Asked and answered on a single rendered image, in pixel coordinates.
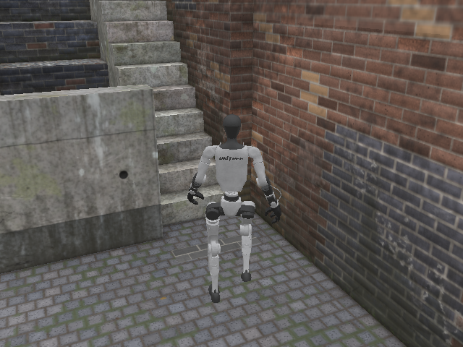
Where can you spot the robot right forearm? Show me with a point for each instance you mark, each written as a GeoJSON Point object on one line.
{"type": "Point", "coordinates": [270, 196]}

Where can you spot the robot left shin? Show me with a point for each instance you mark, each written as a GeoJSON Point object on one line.
{"type": "Point", "coordinates": [213, 263]}

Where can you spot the left robot upper arm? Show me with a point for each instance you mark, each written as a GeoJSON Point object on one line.
{"type": "Point", "coordinates": [209, 152]}

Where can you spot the robot torso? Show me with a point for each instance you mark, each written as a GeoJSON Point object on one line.
{"type": "Point", "coordinates": [231, 175]}

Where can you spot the robot left hand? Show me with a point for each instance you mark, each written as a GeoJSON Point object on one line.
{"type": "Point", "coordinates": [190, 197]}

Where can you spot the robot left forearm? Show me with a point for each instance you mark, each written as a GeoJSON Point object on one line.
{"type": "Point", "coordinates": [194, 186]}

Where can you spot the robot right hand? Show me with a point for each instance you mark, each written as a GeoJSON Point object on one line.
{"type": "Point", "coordinates": [276, 212]}

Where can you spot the right robot upper arm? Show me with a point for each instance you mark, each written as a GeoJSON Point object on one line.
{"type": "Point", "coordinates": [259, 167]}

